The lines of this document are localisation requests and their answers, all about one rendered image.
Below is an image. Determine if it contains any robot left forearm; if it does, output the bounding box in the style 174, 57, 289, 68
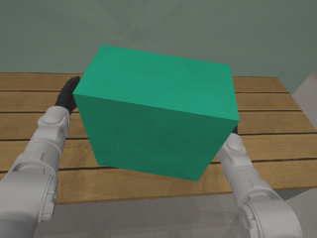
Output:
0, 106, 70, 188

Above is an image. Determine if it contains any robot left upper arm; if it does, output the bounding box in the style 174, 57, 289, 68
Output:
0, 171, 58, 238

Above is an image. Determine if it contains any table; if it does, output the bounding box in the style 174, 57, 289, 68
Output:
0, 72, 317, 205

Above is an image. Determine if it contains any carton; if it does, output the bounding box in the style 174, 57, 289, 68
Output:
72, 45, 240, 181

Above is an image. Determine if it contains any robot right forearm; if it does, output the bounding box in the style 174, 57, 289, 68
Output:
217, 133, 303, 238

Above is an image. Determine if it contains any robot left hand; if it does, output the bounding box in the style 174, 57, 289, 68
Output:
54, 76, 80, 115

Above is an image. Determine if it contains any robot right hand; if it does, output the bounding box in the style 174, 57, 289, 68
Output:
232, 124, 238, 135

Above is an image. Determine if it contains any robot right upper arm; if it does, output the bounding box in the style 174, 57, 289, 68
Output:
238, 199, 302, 238

